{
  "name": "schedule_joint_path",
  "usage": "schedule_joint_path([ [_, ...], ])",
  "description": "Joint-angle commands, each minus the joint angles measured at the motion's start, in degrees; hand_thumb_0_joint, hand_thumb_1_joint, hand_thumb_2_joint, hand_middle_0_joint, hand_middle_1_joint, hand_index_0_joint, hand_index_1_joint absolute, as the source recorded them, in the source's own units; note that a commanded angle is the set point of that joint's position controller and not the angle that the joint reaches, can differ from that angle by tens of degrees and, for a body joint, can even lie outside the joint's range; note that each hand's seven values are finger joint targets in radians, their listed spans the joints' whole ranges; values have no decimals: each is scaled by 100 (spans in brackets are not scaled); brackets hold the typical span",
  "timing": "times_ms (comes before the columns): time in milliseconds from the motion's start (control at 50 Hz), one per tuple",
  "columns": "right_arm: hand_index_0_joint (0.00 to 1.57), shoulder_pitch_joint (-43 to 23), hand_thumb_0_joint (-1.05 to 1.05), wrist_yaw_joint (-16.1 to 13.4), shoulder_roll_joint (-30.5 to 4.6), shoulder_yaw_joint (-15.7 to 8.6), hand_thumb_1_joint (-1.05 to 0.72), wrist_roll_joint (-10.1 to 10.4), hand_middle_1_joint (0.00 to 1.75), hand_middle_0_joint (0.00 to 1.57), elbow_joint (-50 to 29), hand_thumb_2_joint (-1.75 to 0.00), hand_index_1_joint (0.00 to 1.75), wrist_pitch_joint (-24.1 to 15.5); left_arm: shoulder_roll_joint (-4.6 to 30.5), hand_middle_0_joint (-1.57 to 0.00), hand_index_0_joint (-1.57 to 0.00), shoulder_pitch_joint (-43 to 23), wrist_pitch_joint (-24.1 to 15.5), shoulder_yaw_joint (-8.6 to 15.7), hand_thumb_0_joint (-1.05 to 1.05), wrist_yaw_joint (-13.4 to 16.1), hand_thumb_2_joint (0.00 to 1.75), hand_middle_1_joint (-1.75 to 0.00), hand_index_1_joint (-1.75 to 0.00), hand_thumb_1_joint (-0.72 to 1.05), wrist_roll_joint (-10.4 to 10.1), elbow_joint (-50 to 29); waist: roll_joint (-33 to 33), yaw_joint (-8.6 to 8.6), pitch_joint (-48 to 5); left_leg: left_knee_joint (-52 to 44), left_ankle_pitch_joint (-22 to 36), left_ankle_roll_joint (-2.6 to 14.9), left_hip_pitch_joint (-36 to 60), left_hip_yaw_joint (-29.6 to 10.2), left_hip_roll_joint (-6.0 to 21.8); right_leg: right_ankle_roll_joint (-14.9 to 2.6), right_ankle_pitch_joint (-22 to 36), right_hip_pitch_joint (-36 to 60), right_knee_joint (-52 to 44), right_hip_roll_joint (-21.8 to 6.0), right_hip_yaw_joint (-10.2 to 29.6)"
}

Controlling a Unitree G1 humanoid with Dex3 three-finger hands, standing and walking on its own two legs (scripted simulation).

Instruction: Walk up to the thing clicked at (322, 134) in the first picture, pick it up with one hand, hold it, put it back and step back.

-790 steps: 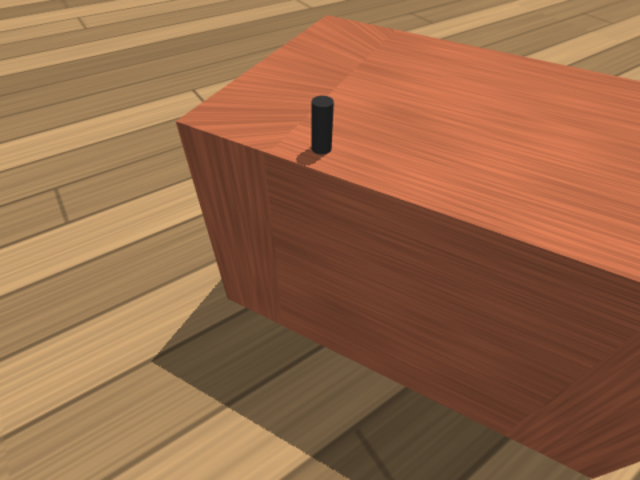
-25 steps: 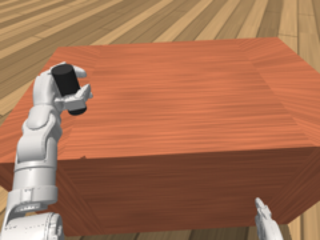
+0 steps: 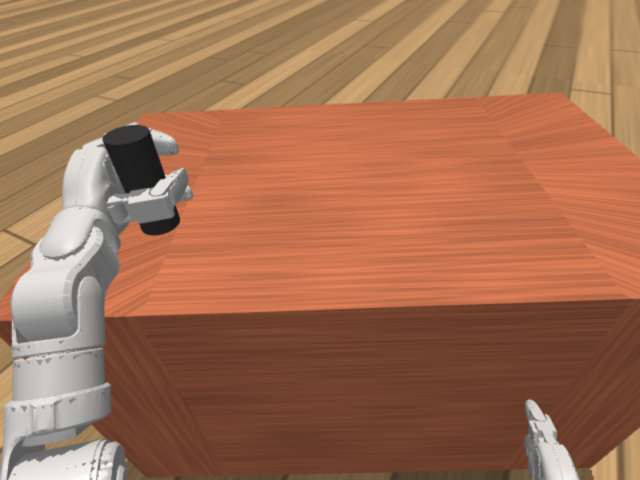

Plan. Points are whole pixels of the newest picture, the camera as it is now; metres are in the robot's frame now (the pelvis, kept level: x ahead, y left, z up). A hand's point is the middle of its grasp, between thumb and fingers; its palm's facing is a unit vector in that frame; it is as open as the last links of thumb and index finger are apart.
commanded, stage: lift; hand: left
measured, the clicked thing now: (145, 183) +0.36 +0.18 +0.25
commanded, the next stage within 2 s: hold in 0.18 s
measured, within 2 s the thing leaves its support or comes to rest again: neither
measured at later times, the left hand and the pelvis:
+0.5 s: hand (142, 171) +0.34 +0.17 +0.28, palm faces +0.10 -0.99 +0.00, open 5.9 cm; pelvis +0.00 +0.00 +0.00, yaw +0 degrees
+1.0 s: hand (141, 169) +0.33 +0.17 +0.29, palm faces +0.08 -1.00 -0.01, open 5.9 cm; pelvis +0.00 +0.00 +0.00, yaw +0 degrees
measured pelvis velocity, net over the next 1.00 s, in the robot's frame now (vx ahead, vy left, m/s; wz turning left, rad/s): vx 0.00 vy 0.00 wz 0.00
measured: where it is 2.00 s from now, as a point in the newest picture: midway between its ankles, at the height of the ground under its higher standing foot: outside the picture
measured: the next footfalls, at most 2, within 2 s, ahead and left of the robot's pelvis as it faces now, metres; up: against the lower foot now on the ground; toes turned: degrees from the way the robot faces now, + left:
none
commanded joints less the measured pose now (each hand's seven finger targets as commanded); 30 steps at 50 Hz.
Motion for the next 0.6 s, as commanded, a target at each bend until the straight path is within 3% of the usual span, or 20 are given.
schedule_joint_path([
  [0,5,-836,0,-34,-627,-255,57,19,5,5,-890,-4,5,-457,1116,-140,-142,-2523,-308,373,0,-23,135,-145,-145,62,-66,-1295,-406,44,-913,-612,456,183,432,252,-176,-86,427,74,-807,135,-313],
  [20,5,-772,0,-50,-746,-358,56,0,5,5,-818,-4,5,-483,1095,-141,-143,-2464,-271,378,0,-36,136,-146,-146,64,-72,-1231,-500,-31,-993,-610,484,195,490,222,-150,-81,471,77,-789,151,-323],
  [60,5,-799,0,-31,-688,-274,56,6,5,5,-869,-4,5,-519,1090,-140,-142,-2503,-204,371,0,-43,135,-146,-145,63,-101,-1328,-594,-27,-1083,-587,562,212,504,234,-165,-63,569,152,-801,137,-308],
  [100,5,-861,0,-25,-587,-179,57,23,5,5,-791,-4,5,-533,1241,-139,-141,-2638,-194,453,0,-37,134,-145,-144,63,-107,-1630,-364,102,-1043,-589,605,190,445,245,-185,-81,580,178,-776,125,-303],
  [120,5,-824,0,-37,-658,-254,56,11,5,5,-802,-5,5,-528,1140,-140,-141,-2411,-133,432,0,-42,135,-145,-145,64,-80,-1174,-515,24,-1101,-598,677,194,505,219,-161,-71,647,209,-769,137,-317],
  [140,5,-873,0,-28,-624,-221,56,33,5,5,-722,-5,5,-542,1255,-141,-143,-2635,-145,434,0,-28,135,-146,-146,62,-84,-1635,-285,105,-979,-603,653,173,458,242,-176,-96,609,133,-753,137,-305],
  [200,5,-840,0,-41,-699,-284,56,19,5,5,-718,-5,5,-590,1130,-139,-141,-2502,-60,431,0,-53,134,-144,-144,62,-146,-1553,-520,8,-1048,-603,605,192,534,216,-167,-63,590,149,-782,158,-322],
  [240,5,-829,0,-21,-563,-171,56,46,5,5,-578,-5,5,-607,1317,-139,-141,-2763,-51,499,0,-49,135,-145,-145,62,-155,-1910,-252,117,-1006,-615,548,178,450,232,-192,-95,506,129,-791,134,-309],
  [260,5,-858,0,-49,-690,-283,56,38,5,5,-662,-5,5,-630,1294,-140,-141,-2550,6,561,0,-42,134,-145,-145,60,-153,-1585,-460,45,-1106,-583,675,194,581,222,-174,-74,612,171,-779,142,-312],
  [280,5,-913,0,-44,-659,-248,56,37,5,5,-571,-5,5,-633,1142,-139,-141,-2439,52,455,0,-40,130,-144,-143,63,-169,-1510,-487,75,-915,-614,598,191,454,209,-167,-80,548,141,-792,150,-325],
  [300,5,-926,0,-35,-674,-244,56,31,5,5,-663,-5,5,-645,1105,-139,-140,-2569,76,437,0,-40,130,-142,-142,63,-173,-1650,-399,51,-1116,-611,690,178,546,211,-162,-88,652,173,-757,158,-314],
  [340,5,-853,0,-38,-649,-206,56,47,5,5,-721,-5,5,-646,1218,-139,-140,-2732,101,463,0,-45,129,-143,-143,60,-176,-1850,-362,62,-1200,-583,874,175,643,195,-154,-95,800,243,-733,163,-335],
  [360,5,-848,0,-50,-750,-324,56,43,5,5,-558,-5,5,-647,1263,-139,-141,-2801,110,454,0,-44,130,-143,-143,62,-168,-1901,-338,52,-1142,-593,819,173,614,197,-167,-93,751,180,-744,158,-335],
  [400,5,-947,0,-32,-697,-264,56,52,5,5,-561,-5,5,-681,1188,-138,-140,-2539,223,470,0,-64,130,-143,-142,63,-169,-1518,-390,88,-869,-644,646,164,488,203,-171,-84,573,117,-808,164,-332],
  [420,5,-945,0,-26,-673,-219,56,45,5,5,-707,-5,5,-698,1028,-140,-141,-2409,263,410,0,-88,131,-143,-143,63,-195,-1414,-523,53,-1029,-647,724,175,572,168,-143,-77,652,221,-784,176,-349],
  [440,5,-1003,0,-13,-621,-168,56,52,5,5,-587,-5,5,-698,1119,-139,-141,-2614,255,401,0,-79,131,-143,-143,64,-187,-1774,-355,147,-963,-688,683,148,510,156,-140,-99,600,180,-763,184,-361],
  [500,5,-859,0,7,-678,-249,56,64,5,5,-596,-5,5,-702,1213,-139,-140,-2706,318,470,0,-97,131,-143,-143,63,-212,-1920,-370,56,-1035,-666,723,154,602,167,-140,-95,645,181,-770,192,-359],
  [520,5,-854,0,24,-602,-201,56,85,5,5,-480,-5,5,-703,1268,-138,-140,-2759,343,481,0,-93,130,-143,-143,62,-211,-2016,-263,146,-963,-668,679,155,513,179,-164,-111,587,166,-789,175,-359],
  [540,5,-806,0,19,-696,-286,56,86,5,5,-539,-5,5,-714,1242,-137,-139,-2659,400,507,0,-85,130,-141,-141,63,-234,-1934,-353,61,-958,-657,636,169,567,205,-177,-88,572,148,-815,168,-334],
  [580,5,-939,0,36,-637,-227,56,92,5,5,-564,-5,5,-728,1197,-137,-139,-2521,461,517,0,-81,129,-142,-142,62,-247,-1850,-367,128,-992,-640,718,169,526,181,-168,-97,635,218,-801,166,-341],
])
